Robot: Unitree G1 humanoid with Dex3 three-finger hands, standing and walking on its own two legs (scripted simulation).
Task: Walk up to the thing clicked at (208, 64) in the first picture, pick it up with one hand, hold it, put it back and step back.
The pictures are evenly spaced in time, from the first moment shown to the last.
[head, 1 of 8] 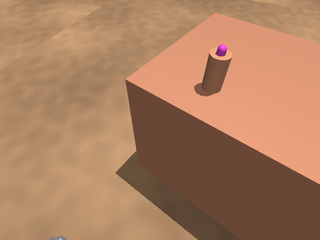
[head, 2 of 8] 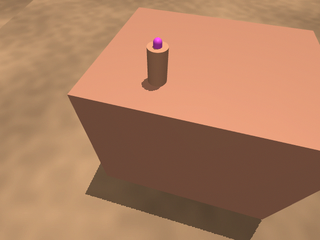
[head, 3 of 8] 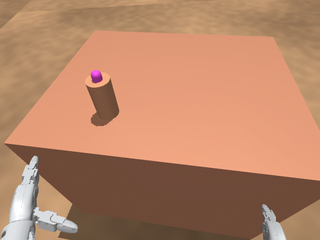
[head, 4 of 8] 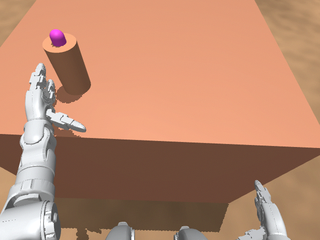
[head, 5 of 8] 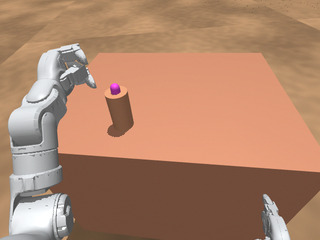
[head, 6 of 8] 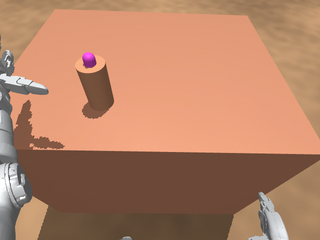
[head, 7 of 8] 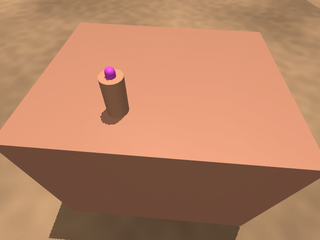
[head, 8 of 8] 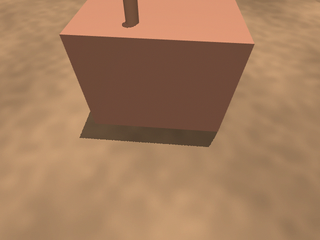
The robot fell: no
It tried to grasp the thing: yes
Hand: left
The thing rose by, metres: 0.00
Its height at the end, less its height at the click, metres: +0.00
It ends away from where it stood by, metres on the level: 0.06
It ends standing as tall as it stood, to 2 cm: yes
